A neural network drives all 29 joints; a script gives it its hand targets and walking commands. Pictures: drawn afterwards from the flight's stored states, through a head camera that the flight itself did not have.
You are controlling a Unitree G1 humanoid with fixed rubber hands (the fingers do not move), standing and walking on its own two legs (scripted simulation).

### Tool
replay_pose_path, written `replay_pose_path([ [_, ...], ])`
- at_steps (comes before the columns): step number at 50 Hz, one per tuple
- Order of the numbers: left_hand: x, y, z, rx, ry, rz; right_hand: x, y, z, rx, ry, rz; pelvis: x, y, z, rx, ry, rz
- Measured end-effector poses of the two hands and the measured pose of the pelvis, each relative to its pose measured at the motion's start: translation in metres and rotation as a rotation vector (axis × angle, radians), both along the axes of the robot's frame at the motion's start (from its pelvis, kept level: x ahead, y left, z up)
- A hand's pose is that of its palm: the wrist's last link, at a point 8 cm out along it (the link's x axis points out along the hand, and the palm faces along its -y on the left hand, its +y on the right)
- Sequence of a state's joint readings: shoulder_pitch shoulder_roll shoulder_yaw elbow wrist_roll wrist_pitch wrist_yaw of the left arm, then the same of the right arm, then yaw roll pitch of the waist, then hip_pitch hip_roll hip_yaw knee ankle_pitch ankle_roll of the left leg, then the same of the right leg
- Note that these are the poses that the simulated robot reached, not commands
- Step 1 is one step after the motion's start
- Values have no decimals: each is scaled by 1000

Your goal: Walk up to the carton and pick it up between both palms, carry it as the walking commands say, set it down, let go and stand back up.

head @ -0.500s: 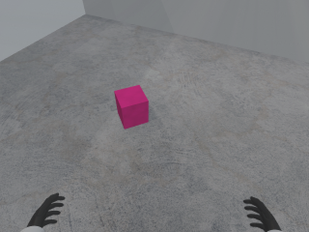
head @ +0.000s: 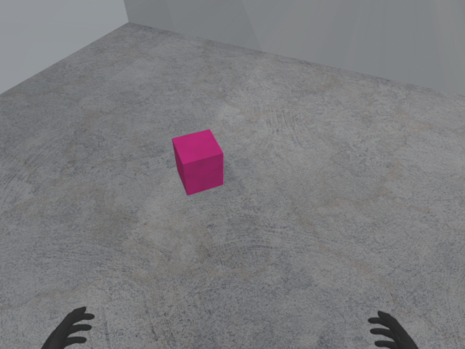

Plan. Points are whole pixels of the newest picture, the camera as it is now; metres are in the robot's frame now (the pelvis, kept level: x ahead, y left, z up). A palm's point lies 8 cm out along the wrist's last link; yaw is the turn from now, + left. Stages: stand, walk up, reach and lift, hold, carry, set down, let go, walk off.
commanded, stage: stand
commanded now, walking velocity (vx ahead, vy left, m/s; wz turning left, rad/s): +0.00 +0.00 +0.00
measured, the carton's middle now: (198, 162) +1.11 +0.18 -0.64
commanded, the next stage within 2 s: walk up in 1.52 s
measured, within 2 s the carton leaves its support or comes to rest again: neither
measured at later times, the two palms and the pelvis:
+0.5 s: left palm out of the picture +0.11 +0.31 -0.08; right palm out of the picture +0.12 -0.31 -0.08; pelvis +0.00 +0.00 +0.02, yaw +0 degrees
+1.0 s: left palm out of the picture +0.10 +0.31 -0.08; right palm out of the picture +0.10 -0.31 -0.08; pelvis +0.00 +0.00 +0.02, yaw +0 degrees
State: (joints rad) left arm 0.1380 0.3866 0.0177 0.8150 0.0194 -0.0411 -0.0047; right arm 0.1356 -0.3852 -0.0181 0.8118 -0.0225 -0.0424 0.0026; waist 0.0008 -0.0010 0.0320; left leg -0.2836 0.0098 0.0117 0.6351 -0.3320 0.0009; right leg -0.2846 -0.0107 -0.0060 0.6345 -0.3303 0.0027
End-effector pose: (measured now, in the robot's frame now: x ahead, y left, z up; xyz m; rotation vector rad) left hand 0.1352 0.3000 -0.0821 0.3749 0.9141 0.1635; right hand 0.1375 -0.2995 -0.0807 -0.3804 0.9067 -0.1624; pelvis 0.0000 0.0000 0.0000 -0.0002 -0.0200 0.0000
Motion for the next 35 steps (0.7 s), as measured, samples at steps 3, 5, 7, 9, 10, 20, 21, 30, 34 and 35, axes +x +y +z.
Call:
replay_pose_path([
  [3,-2,1,0,0,15,4,-2,-1,0,0,14,-5,0,0,2,0,-3,0],
  [5,-4,1,1,-1,25,7,-4,-2,1,1,24,-9,0,0,4,0,-5,0],
  [7,-5,2,1,-1,34,10,-5,-2,1,1,33,-12,0,0,6,1,-7,0],
  [9,-7,2,2,-1,43,13,-7,-3,2,2,42,-16,0,0,8,1,-9,0],
  [10,-7,3,2,-1,48,14,-7,-3,2,2,46,-17,0,0,8,1,-10,-1],
  [20,-16,6,3,2,96,31,-16,-6,3,4,92,-40,-1,0,15,1,-16,-2],
  [21,-17,6,3,3,101,33,-17,-6,3,3,97,-42,-1,0,16,1,-16,-2],
  [30,-27,8,2,6,142,50,-28,-10,1,1,139,-65,-2,0,19,1,-19,-4],
  [34,-30,9,2,7,156,56,-32,-11,0,0,154,-73,-2,0,20,1,-19,-5],
  [35,-31,10,1,7,159,57,-33,-11,0,0,157,-75,-2,0,20,2,-19,-5],
])
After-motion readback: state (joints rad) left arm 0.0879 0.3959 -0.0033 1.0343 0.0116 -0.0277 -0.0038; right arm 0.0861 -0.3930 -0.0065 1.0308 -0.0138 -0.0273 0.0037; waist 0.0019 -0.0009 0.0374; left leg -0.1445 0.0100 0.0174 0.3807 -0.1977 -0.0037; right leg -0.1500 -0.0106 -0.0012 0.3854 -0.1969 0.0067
